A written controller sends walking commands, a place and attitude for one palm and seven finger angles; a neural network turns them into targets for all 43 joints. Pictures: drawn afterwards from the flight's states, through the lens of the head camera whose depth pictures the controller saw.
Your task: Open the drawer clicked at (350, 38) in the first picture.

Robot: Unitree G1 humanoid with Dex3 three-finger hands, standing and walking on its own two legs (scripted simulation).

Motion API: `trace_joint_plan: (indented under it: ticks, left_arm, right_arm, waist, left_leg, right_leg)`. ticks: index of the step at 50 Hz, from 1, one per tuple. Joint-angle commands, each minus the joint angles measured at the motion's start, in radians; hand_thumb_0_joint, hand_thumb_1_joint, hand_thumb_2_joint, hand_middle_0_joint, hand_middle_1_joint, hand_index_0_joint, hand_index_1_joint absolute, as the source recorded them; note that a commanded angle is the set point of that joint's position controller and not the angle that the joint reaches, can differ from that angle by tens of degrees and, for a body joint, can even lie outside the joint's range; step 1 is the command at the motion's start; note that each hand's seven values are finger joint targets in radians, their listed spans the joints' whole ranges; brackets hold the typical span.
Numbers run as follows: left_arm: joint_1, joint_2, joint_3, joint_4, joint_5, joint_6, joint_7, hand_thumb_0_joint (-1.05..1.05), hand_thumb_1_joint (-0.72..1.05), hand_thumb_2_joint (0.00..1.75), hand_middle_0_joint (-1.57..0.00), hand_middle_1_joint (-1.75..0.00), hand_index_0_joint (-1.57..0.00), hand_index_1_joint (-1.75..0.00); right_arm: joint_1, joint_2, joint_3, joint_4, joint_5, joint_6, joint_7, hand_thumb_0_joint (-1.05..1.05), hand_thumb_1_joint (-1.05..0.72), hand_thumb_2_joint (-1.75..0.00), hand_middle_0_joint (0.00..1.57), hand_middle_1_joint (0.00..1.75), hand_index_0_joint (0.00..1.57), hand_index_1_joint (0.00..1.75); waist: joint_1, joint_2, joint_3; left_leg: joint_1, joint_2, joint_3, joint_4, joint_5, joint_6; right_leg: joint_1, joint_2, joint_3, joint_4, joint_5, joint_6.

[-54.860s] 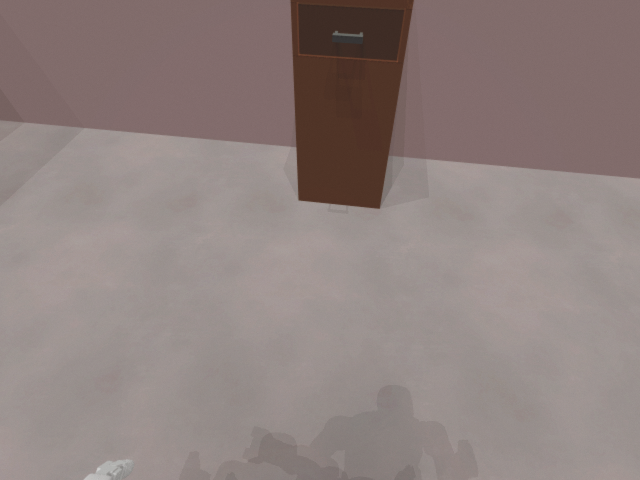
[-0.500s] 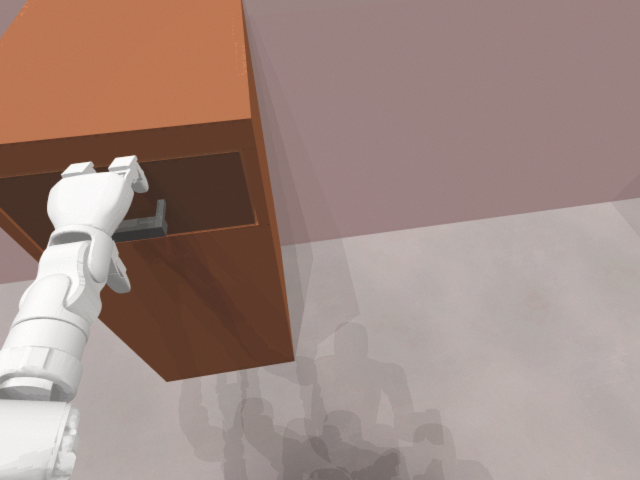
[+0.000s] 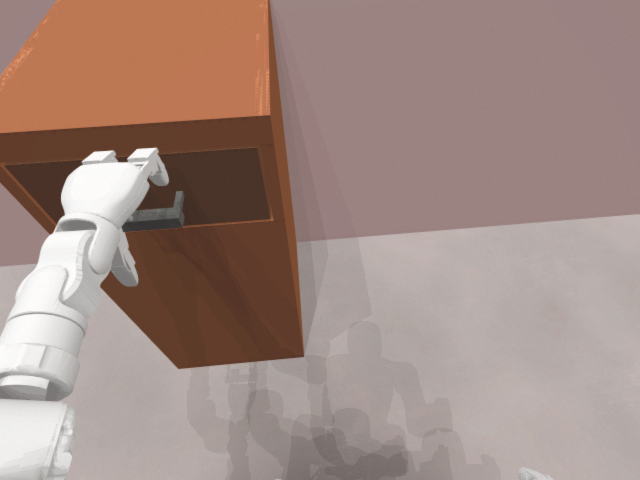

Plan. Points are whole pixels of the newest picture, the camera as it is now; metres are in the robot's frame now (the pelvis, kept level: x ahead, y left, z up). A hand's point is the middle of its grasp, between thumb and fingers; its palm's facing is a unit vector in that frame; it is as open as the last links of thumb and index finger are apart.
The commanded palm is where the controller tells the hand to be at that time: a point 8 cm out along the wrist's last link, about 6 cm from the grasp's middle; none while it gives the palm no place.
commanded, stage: re-aim the fingers above the handle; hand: left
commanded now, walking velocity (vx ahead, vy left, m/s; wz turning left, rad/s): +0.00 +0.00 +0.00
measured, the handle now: (149, 209) +0.48 +0.29 +0.03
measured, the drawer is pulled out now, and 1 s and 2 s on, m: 0.00 0.00 0.00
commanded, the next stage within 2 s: lower the fingers behind the handle in 1.90 s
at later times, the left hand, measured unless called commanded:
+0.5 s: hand (120, 216) +0.41 +0.29 +0.09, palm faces -0.01 -0.03 -1.00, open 13.8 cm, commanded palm +0.40 +0.29 +0.15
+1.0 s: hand (115, 212) +0.42 +0.29 +0.09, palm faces -0.02 -0.02 -1.00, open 13.8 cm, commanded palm +0.40 +0.28 +0.15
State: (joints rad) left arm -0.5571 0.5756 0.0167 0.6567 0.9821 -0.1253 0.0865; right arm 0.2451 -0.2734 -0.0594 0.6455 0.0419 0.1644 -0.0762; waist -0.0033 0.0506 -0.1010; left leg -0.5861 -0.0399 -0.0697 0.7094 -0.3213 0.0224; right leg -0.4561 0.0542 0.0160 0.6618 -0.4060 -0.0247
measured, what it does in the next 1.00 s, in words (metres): stands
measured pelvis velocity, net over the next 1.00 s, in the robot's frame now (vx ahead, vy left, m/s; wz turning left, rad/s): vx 0.00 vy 0.01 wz -0.03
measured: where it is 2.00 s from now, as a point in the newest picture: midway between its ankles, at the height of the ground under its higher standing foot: outside the picture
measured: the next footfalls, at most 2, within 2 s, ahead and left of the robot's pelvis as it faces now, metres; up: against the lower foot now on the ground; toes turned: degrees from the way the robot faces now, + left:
none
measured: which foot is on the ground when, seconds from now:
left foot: down 0.00-1.00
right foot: down 0.00-1.00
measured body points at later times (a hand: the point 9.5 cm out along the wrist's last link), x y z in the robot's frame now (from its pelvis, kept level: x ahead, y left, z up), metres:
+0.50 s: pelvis -0.01 +0.01 +0.00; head +0.04 +0.00 +0.45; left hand +0.41 +0.28 +0.14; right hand +0.07 -0.27 -0.13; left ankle +0.01 +0.11 -0.72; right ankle -0.05 -0.11 -0.72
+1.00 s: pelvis +0.00 +0.01 +0.00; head +0.04 -0.01 +0.45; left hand +0.41 +0.29 +0.15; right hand +0.07 -0.26 -0.13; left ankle +0.01 +0.11 -0.72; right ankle -0.05 -0.11 -0.72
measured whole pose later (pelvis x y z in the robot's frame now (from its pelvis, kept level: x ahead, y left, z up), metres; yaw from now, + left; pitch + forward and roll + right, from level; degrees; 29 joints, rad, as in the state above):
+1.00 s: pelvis +0.00 +0.01 +0.00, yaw -2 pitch +11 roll -1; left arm -0.57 0.58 0.03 0.73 1.00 -0.02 0.10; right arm 0.29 -0.26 -0.04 0.65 0.05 0.17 -0.06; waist -0.02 0.06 -0.12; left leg -0.57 -0.04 -0.04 0.68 -0.30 0.03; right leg -0.45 0.05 0.05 0.64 -0.38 -0.01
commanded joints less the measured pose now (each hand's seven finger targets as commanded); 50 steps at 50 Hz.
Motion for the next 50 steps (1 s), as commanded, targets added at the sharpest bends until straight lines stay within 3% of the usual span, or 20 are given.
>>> trace_joint_plan:
  ticks: [1,2,4,5,7,12,15,16,20,21,25,26,28,31,34,37,38,42,45,50]
  left_arm:
    - [-0.489,0.291,0.108,-0.163,0.008,0.062,0.108,0.00,-0.50,0.30,-0.30,-1.20,-0.30,-1.20]
    - [-0.475,0.281,0.105,-0.146,0.002,0.083,0.108,0.00,-0.50,0.30,-0.30,-1.20,-0.30,-1.20]
    - [-0.443,0.296,0.105,-0.117,0.004,0.116,0.100,0.00,-0.50,0.30,-0.30,-1.20,-0.30,-1.20]
    - [-0.430,0.331,0.132,-0.122,0.008,0.126,0.092,0.00,-0.50,0.30,-0.30,-1.20,-0.30,-1.20]
    - [-0.398,0.271,0.081,-0.096,-0.008,0.150,0.058,0.00,-0.50,0.30,-0.30,-1.20,-0.30,-1.20]
    - [-0.362,0.288,0.088,-0.121,-0.022,0.116,-0.007,0.00,-0.50,0.30,-0.30,-1.20,-0.30,-1.20]
    - [-0.362,0.354,0.153,-0.146,-0.009,0.065,-0.004,0.00,-0.50,0.30,-0.30,-1.20,-0.30,-1.20]
    - [-0.353,0.323,0.135,-0.145,-0.008,0.055,0.002,0.00,-0.50,0.30,-0.30,-1.20,-0.30,-1.20]
    - [-0.401,0.347,0.169,-0.173,0.007,0.027,0.057,0.00,-0.50,0.30,-0.30,-1.20,-0.30,-1.20]
    - [-0.418,0.313,0.139,-0.164,0.008,0.032,0.068,0.00,-0.50,0.30,-0.30,-1.20,-0.30,-1.20]
    - [-0.455,0.299,0.117,-0.167,0.013,0.062,0.097,0.00,-0.50,0.30,-0.30,-1.20,-0.30,-1.20]
    - [-0.449,0.249,0.073,-0.151,0.006,0.079,0.095,0.00,-0.50,0.30,-0.30,-1.20,-0.30,-1.20]
    - [-0.468,0.238,0.054,-0.142,0.006,0.094,0.085,0.00,-0.50,0.30,-0.30,-1.20,-0.30,-1.20]
    - [-0.490,0.188,-0.002,-0.136,-0.005,0.116,0.063,0.00,-0.50,0.30,-0.30,-1.20,-0.30,-1.20]
    - [-0.477,0.246,0.045,-0.114,-0.002,0.117,0.042,0.00,-0.50,0.30,-0.30,-1.20,-0.30,-1.20]
    - [-0.506,0.259,0.057,-0.102,0.004,0.102,0.041,0.00,-0.50,0.30,-0.30,-1.20,-0.30,-1.20]
    - [-0.494,0.302,0.098,-0.104,0.012,0.094,0.048,0.00,-0.50,0.30,-0.30,-1.20,-0.30,-1.20]
    - [-0.418,0.352,0.165,-0.094,0.018,0.088,0.069,0.00,-0.50,0.30,-0.30,-1.20,-0.30,-1.20]
    - [-0.374,0.325,0.149,-0.081,0.019,0.101,0.072,0.00,-0.50,0.30,-0.30,-1.20,-0.30,-1.20]
    - [-0.369,0.233,0.059,-0.142,-0.005,0.112,0.038,0.00,-0.50,0.30,-0.30,-1.20,-0.30,-1.20]
  right_arm:
    - [0.040,-0.127,-0.042,-0.073,-0.008,-0.022,-0.003,0.00,-0.90,-0.90,0.20,0.30,0.20,0.30]
    - [0.049,-0.130,-0.043,-0.070,-0.011,-0.022,0.000,0.00,-0.90,-0.90,0.20,0.30,0.20,0.30]
    - [0.045,-0.135,-0.040,-0.074,-0.009,-0.017,0.000,0.00,-0.90,-0.90,0.20,0.30,0.20,0.30]
    - [0.043,-0.136,-0.037,-0.076,-0.006,-0.013,-0.001,0.00,-0.90,-0.90,0.20,0.30,0.20,0.30]
    - [0.040,-0.140,-0.034,-0.084,-0.003,-0.008,0.001,0.00,-0.90,-0.90,0.20,0.30,0.20,0.30]
    - [0.031,-0.143,-0.028,-0.101,0.000,-0.002,-0.007,0.00,-0.90,-0.90,0.20,0.30,0.20,0.30]
    - [0.027,-0.137,-0.026,-0.105,0.002,-0.001,-0.012,0.00,-0.90,-0.90,0.20,0.30,0.20,0.30]
    - [0.028,-0.130,-0.029,-0.109,0.002,-0.004,-0.012,0.00,-0.90,-0.90,0.20,0.30,0.20,0.30]
    - [0.034,-0.126,-0.034,-0.097,0.000,-0.014,-0.009,0.00,-0.90,-0.90,0.20,0.30,0.20,0.30]
    - [0.036,-0.126,-0.038,-0.092,-0.001,-0.019,-0.007,0.00,-0.90,-0.90,0.20,0.30,0.20,0.30]
    - [0.053,-0.132,-0.044,-0.085,-0.002,-0.030,-0.002,0.00,-0.90,-0.90,0.20,0.30,0.20,0.30]
    - [0.054,-0.132,-0.047,-0.084,-0.002,-0.033,0.000,0.00,-0.90,-0.90,0.20,0.30,0.20,0.30]
    - [0.059,-0.137,-0.046,-0.078,0.002,-0.032,0.000,0.00,-0.90,-0.90,0.20,0.30,0.20,0.30]
    - [0.055,-0.136,-0.041,-0.079,0.000,-0.033,0.002,0.00,-0.90,-0.90,0.20,0.30,0.20,0.30]
    - [0.055,-0.141,-0.036,-0.080,-0.001,-0.025,-0.002,0.00,-0.90,-0.90,0.20,0.30,0.20,0.30]
    - [0.047,-0.136,-0.027,-0.081,-0.004,-0.025,-0.004,0.00,-0.90,-0.90,0.20,0.30,0.20,0.30]
    - [0.045,-0.132,-0.025,-0.085,-0.002,-0.024,-0.006,0.00,-0.90,-0.90,0.20,0.30,0.20,0.30]
    - [0.041,-0.130,-0.025,-0.096,-0.011,-0.023,-0.005,0.00,-0.90,-0.90,0.20,0.30,0.20,0.30]
    - [0.036,-0.128,-0.029,-0.103,-0.005,-0.022,0.000,0.00,-0.90,-0.90,0.20,0.30,0.20,0.30]
    - [0.041,-0.136,-0.039,-0.107,0.003,-0.024,0.005,0.00,-0.90,-0.90,0.20,0.30,0.20,0.30]
  waist:
    - [-0.032,0.069,-0.388]
    - [-0.032,0.031,-0.406]
    - [-0.024,0.026,-0.415]
    - [-0.012,0.009,-0.438]
    - [-0.031,-0.020,-0.398]
    - [-0.025,-0.055,-0.330]
    - [-0.004,-0.020,-0.313]
    - [-0.008,-0.008,-0.293]
    - [-0.007,0.057,-0.299]
    - [-0.019,0.073,-0.292]
    - [-0.024,0.053,-0.373]
    - [-0.038,0.062,-0.358]
    - [-0.049,0.017,-0.371]
    - [-0.057,0.041,-0.336]
    - [-0.044,0.005,-0.332]
    - [-0.036,0.023,-0.296]
    - [-0.016,0.024,-0.326]
    - [0.015,0.024,-0.365]
    - [0.010,0.000,-0.341]
    - [-0.027,-0.014,-0.342]
  left_leg:
    - [0.310,-0.002,0.058,-0.024,0.416,0.025]
    - [0.301,-0.003,0.058,-0.027,0.419,0.028]
    - [0.292,-0.002,0.069,-0.029,0.417,0.030]
    - [0.290,-0.002,0.068,-0.034,0.431,0.030]
    - [0.275,0.000,0.071,-0.042,0.427,0.034]
    - [0.255,0.001,0.072,-0.071,0.384,0.042]
    - [0.244,-0.002,0.068,-0.079,0.367,0.041]
    - [0.246,-0.002,0.067,-0.079,0.362,0.040]
    - [0.269,0.004,0.055,-0.077,0.357,0.031]
    - [0.283,0.009,0.054,-0.073,0.354,0.029]
    - [0.328,0.011,0.042,-0.067,0.364,0.026]
    - [0.338,0.012,0.046,-0.064,0.361,0.026]
    - [0.349,0.014,0.040,-0.066,0.359,0.029]
    - [0.359,0.014,0.036,-0.070,0.357,0.029]
    - [0.336,0.012,0.035,-0.075,0.360,0.029]
    - [0.310,0.011,0.036,-0.085,0.342,0.029]
    - [0.309,0.009,0.040,-0.088,0.344,0.029]
    - [0.280,0.007,0.049,-0.080,0.406,0.025]
    - [0.264,0.008,0.060,-0.079,0.391,0.026]
    - [0.315,0.010,0.058,-0.076,0.387,0.035]
  right_leg:
    - [0.017,0.010,-0.029,-0.049,0.415,-0.019]
    - [0.046,0.010,-0.028,-0.055,0.428,-0.018]
    - [0.080,0.007,-0.022,-0.057,0.465,-0.014]
    - [0.104,0.006,-0.020,-0.058,0.488,-0.012]
    - [0.121,0.004,-0.020,-0.071,0.505,-0.011]
    - [0.140,0.000,-0.015,-0.096,0.485,-0.009]
    - [0.123,0.004,-0.013,-0.092,0.455,-0.010]
    - [0.107,0.006,-0.018,-0.091,0.433,-0.014]
    - [0.043,0.014,-0.027,-0.083,0.353,-0.021]
    - [0.016,0.015,-0.033,-0.079,0.331,-0.024]
    - [0.005,0.019,-0.035,-0.076,0.314,-0.021]
    - [-0.007,0.017,-0.039,-0.078,0.307,-0.022]
    - [-0.007,0.016,-0.036,-0.088,0.310,-0.015]
    - [-0.018,0.015,-0.042,-0.093,0.304,-0.021]
    - [0.018,0.013,-0.039,-0.093,0.321,-0.022]
    - [0.017,0.011,-0.040,-0.098,0.304,-0.027]
    - [0.037,0.011,-0.033,-0.094,0.315,-0.023]
    - [0.099,0.013,-0.032,-0.078,0.382,-0.030]
    - [0.092,0.013,-0.031,-0.081,0.394,-0.021]
    - [0.064,0.011,-0.029,-0.102,0.386,-0.012]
